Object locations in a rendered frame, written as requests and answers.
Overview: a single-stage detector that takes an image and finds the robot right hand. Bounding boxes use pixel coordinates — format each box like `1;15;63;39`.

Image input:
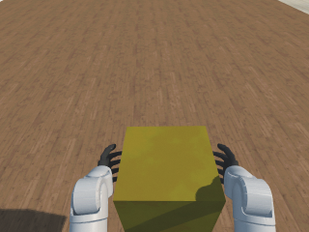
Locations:
212;143;239;185

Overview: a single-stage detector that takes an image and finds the right robot forearm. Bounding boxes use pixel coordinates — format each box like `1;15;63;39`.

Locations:
223;165;276;232

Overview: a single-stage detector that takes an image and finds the robot left hand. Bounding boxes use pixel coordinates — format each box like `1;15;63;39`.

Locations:
98;144;122;183

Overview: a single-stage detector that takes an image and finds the carton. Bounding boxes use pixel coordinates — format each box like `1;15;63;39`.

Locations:
113;126;226;232

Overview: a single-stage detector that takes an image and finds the left robot forearm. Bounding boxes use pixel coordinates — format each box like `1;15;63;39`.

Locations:
69;165;114;232

